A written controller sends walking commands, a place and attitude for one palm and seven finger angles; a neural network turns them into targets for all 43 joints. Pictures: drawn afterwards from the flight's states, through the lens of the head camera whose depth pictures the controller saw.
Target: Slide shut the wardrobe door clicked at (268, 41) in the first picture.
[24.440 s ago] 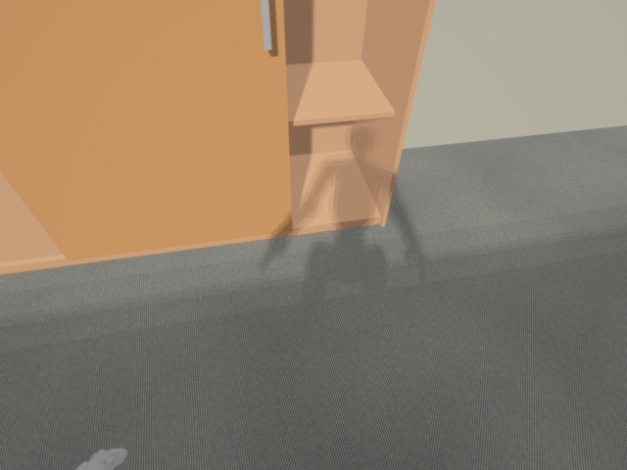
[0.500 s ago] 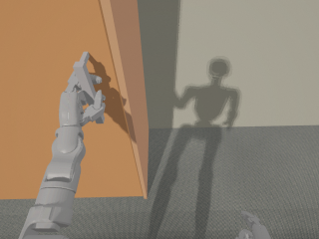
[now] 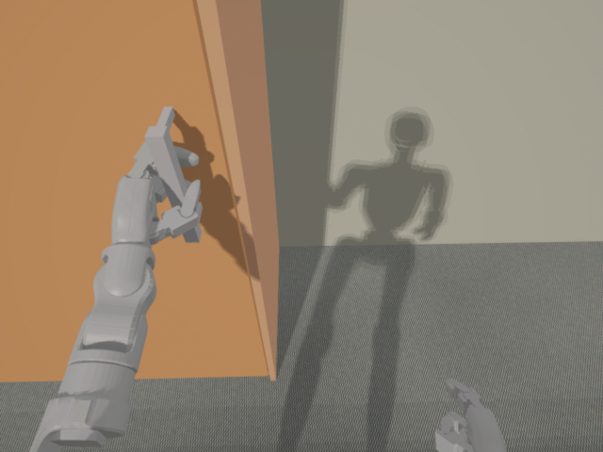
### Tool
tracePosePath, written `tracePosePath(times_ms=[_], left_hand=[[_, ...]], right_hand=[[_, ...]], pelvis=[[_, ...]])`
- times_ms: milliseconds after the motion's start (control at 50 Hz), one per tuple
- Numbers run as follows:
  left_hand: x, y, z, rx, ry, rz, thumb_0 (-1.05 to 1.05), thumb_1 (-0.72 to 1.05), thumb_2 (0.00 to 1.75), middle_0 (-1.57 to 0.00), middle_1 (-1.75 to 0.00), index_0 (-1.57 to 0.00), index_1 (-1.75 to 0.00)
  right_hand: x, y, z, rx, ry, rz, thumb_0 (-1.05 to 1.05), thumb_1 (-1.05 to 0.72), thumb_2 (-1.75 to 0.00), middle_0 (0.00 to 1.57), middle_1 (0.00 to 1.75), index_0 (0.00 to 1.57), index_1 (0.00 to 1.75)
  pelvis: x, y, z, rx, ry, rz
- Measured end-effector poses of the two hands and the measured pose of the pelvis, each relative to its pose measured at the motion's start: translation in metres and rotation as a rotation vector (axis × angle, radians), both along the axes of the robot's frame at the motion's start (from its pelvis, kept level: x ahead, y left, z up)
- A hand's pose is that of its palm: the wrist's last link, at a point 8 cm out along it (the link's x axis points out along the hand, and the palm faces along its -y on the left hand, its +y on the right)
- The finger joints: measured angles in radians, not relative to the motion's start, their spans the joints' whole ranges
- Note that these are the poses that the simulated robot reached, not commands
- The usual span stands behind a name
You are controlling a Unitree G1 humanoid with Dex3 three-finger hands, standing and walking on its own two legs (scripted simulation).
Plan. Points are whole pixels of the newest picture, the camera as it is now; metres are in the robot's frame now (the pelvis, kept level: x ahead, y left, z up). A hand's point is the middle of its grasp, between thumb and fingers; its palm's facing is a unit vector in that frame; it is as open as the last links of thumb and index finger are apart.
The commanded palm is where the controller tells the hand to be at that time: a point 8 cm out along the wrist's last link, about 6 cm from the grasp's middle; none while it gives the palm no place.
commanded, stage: loosen the grip on the handle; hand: left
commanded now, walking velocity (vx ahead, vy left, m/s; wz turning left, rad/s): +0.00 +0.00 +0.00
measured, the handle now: (181, 180) +0.40 +0.20 +0.15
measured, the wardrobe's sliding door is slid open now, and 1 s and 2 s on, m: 0.00 0.00 0.00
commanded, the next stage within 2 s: slip the hand off the handle in 0.54 s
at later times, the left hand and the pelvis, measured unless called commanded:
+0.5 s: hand (192, 208) +0.36 +0.17 +0.14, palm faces +0.25 -0.95 -0.17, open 14.0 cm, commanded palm +0.33 +0.22 +0.15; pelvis +0.02 -0.04 -0.01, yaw +4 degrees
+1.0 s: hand (155, 211) +0.36 +0.22 +0.14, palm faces +0.27 -0.95 -0.18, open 14.7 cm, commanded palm +0.32 +0.26 +0.14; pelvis +0.03 -0.02 -0.01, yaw +4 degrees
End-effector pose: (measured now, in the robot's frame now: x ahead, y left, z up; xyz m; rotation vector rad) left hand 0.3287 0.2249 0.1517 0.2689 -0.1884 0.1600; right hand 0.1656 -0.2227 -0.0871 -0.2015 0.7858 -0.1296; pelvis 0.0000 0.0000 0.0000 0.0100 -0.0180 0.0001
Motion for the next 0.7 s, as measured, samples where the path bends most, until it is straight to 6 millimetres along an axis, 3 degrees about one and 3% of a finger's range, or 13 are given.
tracePosePath(times_ms=[60,140,320,500,700], left_hand=[[0.01,0.004,0.003,-0.041,0.025,0.0,-0.08,0.54,0.76,-0.46,-1.4,-0.35,-1.39],[0.008,0.001,0.003,-0.166,0.012,0.027,-0.05,0.39,0.69,-0.47,-1.41,-0.39,-1.4],[-0.003,-0.007,0.0,-0.069,0.003,0.076,-0.01,-0.22,0.37,-0.44,-1.37,-0.36,-1.37],[0.0,-0.006,-0.004,-0.077,-0.01,0.066,-0.01,-0.5,0.23,-0.34,-1.26,-0.3,-1.25],[-0.003,-0.005,-0.005,-0.086,-0.009,0.058,-0.01,-0.55,0.2,-0.28,-1.18,-0.26,-1.17]], right_hand=[[-0.013,-0.005,0.0,0.006,0.016,0.025,0.01,-0.9,-0.9,0.2,0.3,0.21,0.3],[-0.028,-0.021,-0.001,0.0,0.025,0.01,0.01,-0.9,-0.9,0.2,0.3,0.21,0.3],[-0.043,-0.056,-0.017,-0.009,0.062,-0.014,0.01,-0.9,-0.9,0.2,0.3,0.21,0.3],[-0.023,-0.068,-0.018,-0.038,0.062,-0.001,0.01,-0.9,-0.9,0.2,0.3,0.2,0.3],[0.012,-0.049,-0.016,-0.008,-0.019,0.027,0.01,-0.9,-0.9,0.2,0.3,0.2,0.3]], pelvis=[[0.0,-0.008,0.0,0.003,0.001,0.032],[0.005,-0.016,0.001,-0.008,-0.012,0.039],[0.011,-0.029,-0.003,-0.006,-0.006,0.045],[0.019,-0.038,-0.006,-0.009,0.017,0.062],[0.029,-0.032,-0.008,-0.006,0.025,0.067]])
